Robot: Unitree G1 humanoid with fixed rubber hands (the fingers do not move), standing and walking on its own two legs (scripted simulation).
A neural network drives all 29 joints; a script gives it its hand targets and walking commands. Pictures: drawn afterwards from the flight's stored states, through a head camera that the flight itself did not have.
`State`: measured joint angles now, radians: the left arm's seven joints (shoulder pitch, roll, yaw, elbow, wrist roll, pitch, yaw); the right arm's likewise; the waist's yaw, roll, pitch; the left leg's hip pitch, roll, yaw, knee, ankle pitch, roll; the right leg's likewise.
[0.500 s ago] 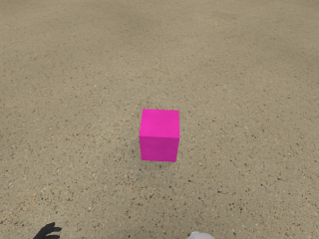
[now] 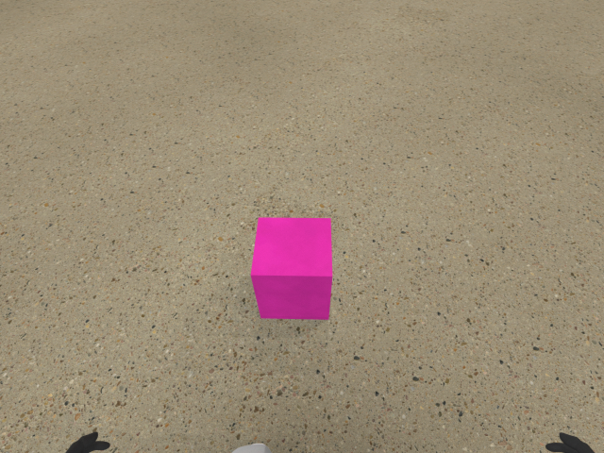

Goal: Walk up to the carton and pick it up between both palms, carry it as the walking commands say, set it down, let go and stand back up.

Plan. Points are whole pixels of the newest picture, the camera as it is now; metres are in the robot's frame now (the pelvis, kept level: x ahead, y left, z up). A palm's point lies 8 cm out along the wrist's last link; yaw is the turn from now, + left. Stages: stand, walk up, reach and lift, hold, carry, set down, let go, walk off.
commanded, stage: walk up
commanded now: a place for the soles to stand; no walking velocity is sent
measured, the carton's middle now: (294, 270) +0.75 +0.07 -0.61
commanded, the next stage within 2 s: none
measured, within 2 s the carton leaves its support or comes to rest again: neither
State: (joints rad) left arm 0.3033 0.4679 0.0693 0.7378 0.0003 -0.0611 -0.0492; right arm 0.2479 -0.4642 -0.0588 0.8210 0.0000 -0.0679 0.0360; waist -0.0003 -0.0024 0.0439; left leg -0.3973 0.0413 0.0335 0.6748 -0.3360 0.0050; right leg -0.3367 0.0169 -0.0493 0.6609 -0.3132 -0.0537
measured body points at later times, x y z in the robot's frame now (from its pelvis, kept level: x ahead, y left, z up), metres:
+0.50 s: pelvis +0.10 -0.02 +0.00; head +0.12 -0.02 +0.45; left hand +0.21 +0.32 -0.09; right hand +0.20 -0.36 -0.09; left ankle +0.13 +0.10 -0.70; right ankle +0.13 -0.14 -0.72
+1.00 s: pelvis +0.21 -0.03 -0.01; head +0.24 -0.04 +0.44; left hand +0.30 +0.31 -0.09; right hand +0.30 -0.37 -0.10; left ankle +0.22 +0.09 -0.70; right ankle +0.24 -0.14 -0.72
